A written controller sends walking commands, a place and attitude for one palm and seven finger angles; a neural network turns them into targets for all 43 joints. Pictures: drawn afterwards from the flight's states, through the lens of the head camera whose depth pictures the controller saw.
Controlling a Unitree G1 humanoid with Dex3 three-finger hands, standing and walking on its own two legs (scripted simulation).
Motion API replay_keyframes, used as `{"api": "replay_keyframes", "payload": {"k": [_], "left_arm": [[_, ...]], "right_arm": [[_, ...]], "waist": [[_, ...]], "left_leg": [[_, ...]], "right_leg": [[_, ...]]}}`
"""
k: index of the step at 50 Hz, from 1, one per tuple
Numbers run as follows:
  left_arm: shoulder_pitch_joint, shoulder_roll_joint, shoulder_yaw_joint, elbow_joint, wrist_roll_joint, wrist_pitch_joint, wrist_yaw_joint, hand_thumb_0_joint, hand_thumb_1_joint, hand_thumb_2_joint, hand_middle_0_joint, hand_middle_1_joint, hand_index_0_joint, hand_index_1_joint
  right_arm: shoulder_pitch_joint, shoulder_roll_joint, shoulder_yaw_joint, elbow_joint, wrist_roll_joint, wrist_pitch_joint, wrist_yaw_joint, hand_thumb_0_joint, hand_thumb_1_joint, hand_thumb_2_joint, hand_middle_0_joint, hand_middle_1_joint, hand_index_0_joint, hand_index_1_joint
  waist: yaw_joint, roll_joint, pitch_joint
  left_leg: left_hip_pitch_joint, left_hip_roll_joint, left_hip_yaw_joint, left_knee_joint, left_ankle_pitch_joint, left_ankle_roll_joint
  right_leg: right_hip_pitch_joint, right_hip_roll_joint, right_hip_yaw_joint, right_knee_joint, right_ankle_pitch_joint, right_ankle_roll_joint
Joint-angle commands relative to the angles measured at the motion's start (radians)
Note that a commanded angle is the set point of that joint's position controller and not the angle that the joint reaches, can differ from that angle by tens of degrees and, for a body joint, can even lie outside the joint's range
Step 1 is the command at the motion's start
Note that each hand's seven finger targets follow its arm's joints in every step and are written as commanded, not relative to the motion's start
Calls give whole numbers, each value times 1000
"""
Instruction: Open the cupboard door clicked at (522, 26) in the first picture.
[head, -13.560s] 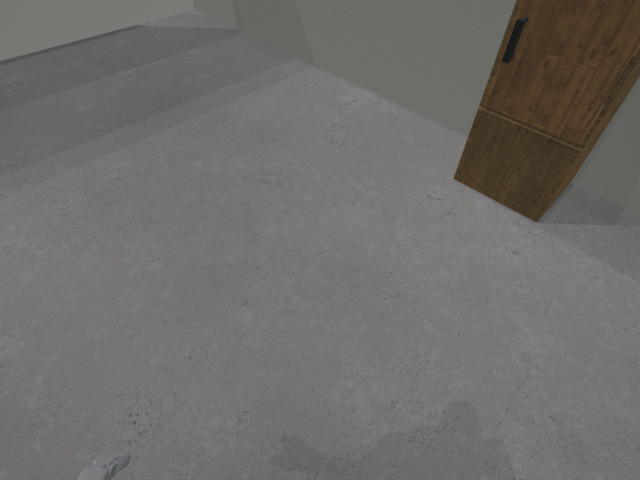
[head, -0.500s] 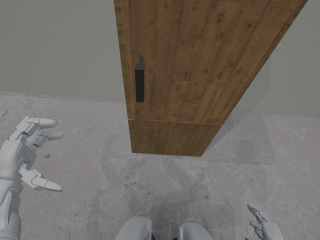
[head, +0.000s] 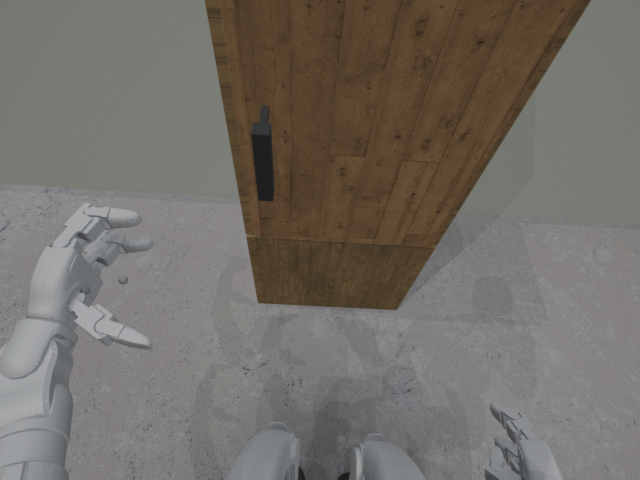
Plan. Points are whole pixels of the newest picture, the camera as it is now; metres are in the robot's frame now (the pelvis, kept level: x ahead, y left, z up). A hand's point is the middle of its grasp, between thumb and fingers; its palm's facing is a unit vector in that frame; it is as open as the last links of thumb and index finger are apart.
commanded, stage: move the hooked fingers beside the handle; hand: left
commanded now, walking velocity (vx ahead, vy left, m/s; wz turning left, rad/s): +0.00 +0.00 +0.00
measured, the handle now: (265, 155) +0.56 +0.11 +0.02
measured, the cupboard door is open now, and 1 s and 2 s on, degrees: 0 0 0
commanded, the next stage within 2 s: none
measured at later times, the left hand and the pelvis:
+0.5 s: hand (163, 228) +0.41 +0.23 +0.03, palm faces +0.01 -1.00 -0.02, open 14.0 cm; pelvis +0.01 -0.02 -0.01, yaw -1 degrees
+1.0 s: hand (198, 196) +0.46 +0.19 +0.03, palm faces +0.02 -1.00 -0.01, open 14.0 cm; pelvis +0.01 -0.01 -0.01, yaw -2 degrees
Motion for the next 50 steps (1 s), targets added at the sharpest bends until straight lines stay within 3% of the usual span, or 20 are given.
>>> {"api": "replay_keyframes", "payload": {"k": [1, 3, 4, 6, 7, 9, 13, 16, 25, 26, 28, 32, 37, 39, 42, 43, 45, 46, 49, 50], "left_arm": [[-198, 254, 125, -117, -19, -52, 53, 0, -500, 300, -300, -1200, -300, -1200], [-208, 276, 144, -72, -17, -50, 50, 0, -500, 300, -300, -1200, -300, -1200], [-249, 274, 127, -62, -10, -53, 46, 0, -500, 300, -300, -1200, -300, -1200], [-273, 278, 130, -53, -12, -61, 35, 0, -500, 300, -300, -1200, -300, -1200], [-272, 292, 138, -50, -14, -68, 25, 0, -500, 300, -300, -1200, -300, -1200], [-326, 315, 147, -38, -11, -83, 10, 0, -500, 300, -300, -1200, -300, -1200], [-412, 284, 106, -43, -14, -107, -7, 0, -500, 300, -300, -1200, -300, -1200], [-455, 305, 123, 35, -10, -97, -3, 0, -500, 300, -300, -1200, -300, -1200], [-513, 321, 128, 76, 28, -89, 38, 0, -500, 300, -300, -1200, -300, -1200], [-506, 336, 147, 103, 31, -86, 47, 0, -500, 300, -300, -1200, -300, -1200], [-530, 328, 139, 113, 36, -93, 56, 0, -500, 300, -300, -1200, -300, -1200], [-605, 283, 96, 147, 49, -103, 74, 0, -500, 300, -300, -1200, -300, -1200], [-703, 278, 73, 170, 72, -131, 92, 0, -500, 300, -300, -1200, -300, -1200], [-708, 301, 93, 192, 81, -140, 103, 0, -500, 300, -300, -1200, -300, -1200], [-802, 241, 32, 184, 86, -154, 121, 0, -500, 300, -300, -1200, -300, -1200], [-771, 282, 75, 221, 92, -151, 131, 0, -500, 300, -300, -1200, -300, -1200], [-789, 286, 77, 269, 102, -152, 148, 0, -500, 300, -300, -1200, -300, -1200], [-829, 257, 43, 287, 110, -152, 155, 0, -500, 300, -300, -1200, -300, -1200], [-895, 301, 71, 367, 131, -151, 180, 0, -500, 300, -300, -1200, -300, -1200], [-921, 285, 56, 374, 134, -152, 185, 0, -500, 300, -300, -1200, -300, -1200]], "right_arm": [[32, -167, -72, -116, 2, -14, -8, 0, -900, -900, 200, 300, 200, 300], [41, -166, -68, -115, 2, -4, -8, 0, -900, -900, 200, 300, 200, 300], [39, -165, -66, -111, 4, 2, -9, 0, -900, -900, 200, 300, 200, 300], [47, -163, -68, -105, 5, 6, -7, 0, -900, -900, 200, 300, 200, 300], [51, -164, -66, -107, 5, 7, -7, 0, -900, -900, 200, 300, 200, 300], [56, -165, -66, -92, 5, 11, -6, 0, -900, -900, 200, 300, 200, 300], [70, -161, -69, -65, 4, 10, -7, 0, -900, -900, 200, 300, 200, 300], [79, -165, -69, -45, 4, 15, -10, 0, -900, -900, 200, 300, 200, 300], [110, -157, -71, -46, -2, 46, 5, 0, -900, -900, 200, 300, 200, 300], [115, -159, -72, -45, -2, 53, 5, 0, -900, -900, 200, 300, 200, 300], [122, -155, -69, -44, -3, 62, 10, 0, -900, -900, 200, 300, 200, 300], [130, -154, -70, -37, -3, 75, 15, 0, -900, -900, 200, 300, 200, 300], [147, -160, -74, -21, -9, 92, 17, 0, -900, -900, 200, 300, 200, 300], [155, -164, -75, -10, -12, 101, 19, 0, -900, -900, 200, 300, 200, 300], [160, -156, -73, -2, -17, 110, 23, 0, -900, -900, 200, 300, 200, 300], [170, -167, -77, 6, -18, 115, 23, 0, -900, -900, 200, 300, 200, 300], [171, -166, -73, 8, -19, 126, 24, 0, -900, -900, 200, 300, 200, 300], [166, -162, -68, 7, -20, 130, 26, 0, -900, -900, 200, 300, 200, 300], [180, -174, -65, 13, -24, 142, 26, 0, -900, -900, 200, 300, 200, 300], [181, -171, -62, 11, -27, 143, 27, 0, -900, -900, 200, 300, 200, 300]], "waist": [[14, 49, -311], [16, 36, -317], [0, 40, -312], [-3, 31, -335], [4, 54, -341], [-7, 62, -353], [-29, 117, -401], [-38, 69, -369], [-20, 108, -459], [-22, 70, -443], [-26, 62, -448], [-54, 61, -409], [-69, 87, -430], [-56, 116, -451], [-82, 136, -461], [-66, 118, -473], [-71, 100, -447], [-87, 108, -427], [-104, 74, -389], [-110, 80, -398]], "left_leg": [[324, 78, -202, -220, 253, -134], [272, 68, -167, -194, 270, -119], [258, 68, -153, -183, 266, -110], [237, 66, -138, -166, 277, -95], [235, 65, -132, -159, 297, -95], [232, 66, -126, -146, 311, -87], [291, 74, -130, -128, 359, -87], [240, 72, -129, -122, 321, -80], [276, 72, -116, -111, 427, -81], [252, 73, -113, -110, 413, -78], [238, 73, -112, -107, 425, -75], [229, 75, -115, -104, 391, -73], [277, 78, -131, -100, 385, -80], [313, 81, -138, -105, 411, -92], [361, 86, -159, -103, 441, -99], [365, 89, -164, -107, 440, -106], [337, 87, -168, -111, 405, -106], [319, 85, -168, -112, 377, -104], [260, 83, -170, -106, 296, -93], [256, 80, -170, -105, 285, -89]], "right_leg": [[53, -3, 68, -119, 119, 0], [95, 0, 80, -122, 144, -1], [94, -1, 87, -124, 152, 2], [124, -1, 100, -126, 180, 4], [137, 2, 105, -121, 200, -1], [140, 0, 113, -120, 220, 2], [105, 1, 119, -114, 247, 5], [106, 0, 121, -116, 231, 8], [143, -1, 124, -97, 329, 11], [154, 0, 128, -102, 332, 13], [164, 4, 128, -93, 354, 13], [117, 6, 123, -94, 318, 13], [60, 8, 117, -88, 282, 9], [45, 9, 112, -85, 279, 7], [-3, 11, 99, -79, 268, 6], [-3, 12, 96, -79, 259, 6], [-11, 12, 93, -78, 237, 6], [-25, 10, 92, -78, 219, 8], [-53, 11, 94, -75, 174, 10], [-51, 10, 96, -76, 168, 10]]}}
